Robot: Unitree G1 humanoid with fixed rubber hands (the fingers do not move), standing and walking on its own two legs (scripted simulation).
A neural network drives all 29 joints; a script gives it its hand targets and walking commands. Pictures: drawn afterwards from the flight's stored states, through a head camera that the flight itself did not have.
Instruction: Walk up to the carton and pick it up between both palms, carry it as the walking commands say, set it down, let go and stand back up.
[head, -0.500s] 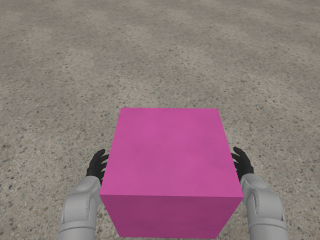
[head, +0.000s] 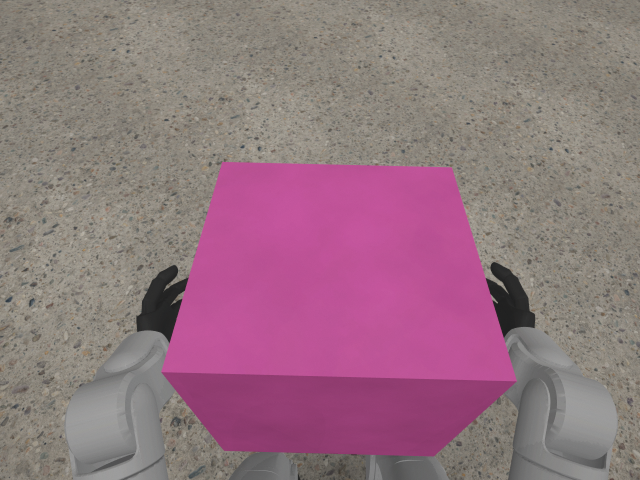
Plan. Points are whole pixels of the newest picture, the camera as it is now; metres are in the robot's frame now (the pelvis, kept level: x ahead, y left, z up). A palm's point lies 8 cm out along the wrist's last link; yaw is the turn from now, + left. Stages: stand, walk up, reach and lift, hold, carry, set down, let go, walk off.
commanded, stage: carry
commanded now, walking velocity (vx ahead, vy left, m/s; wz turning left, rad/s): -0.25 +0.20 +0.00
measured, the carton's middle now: (332, 315) +0.30 +0.00 -0.01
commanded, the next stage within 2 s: none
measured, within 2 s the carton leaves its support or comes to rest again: neither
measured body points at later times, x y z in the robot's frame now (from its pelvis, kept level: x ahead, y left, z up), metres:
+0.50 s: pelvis -0.08 +0.01 +0.00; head -0.03 +0.02 +0.45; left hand +0.19 +0.21 +0.07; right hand +0.19 -0.17 +0.07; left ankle -0.12 +0.09 -0.68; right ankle -0.06 -0.11 -0.72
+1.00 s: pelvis -0.14 +0.02 +0.00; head -0.13 +0.01 +0.45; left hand +0.11 +0.21 +0.09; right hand +0.11 -0.16 +0.07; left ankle -0.11 +0.10 -0.72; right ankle -0.12 -0.08 -0.72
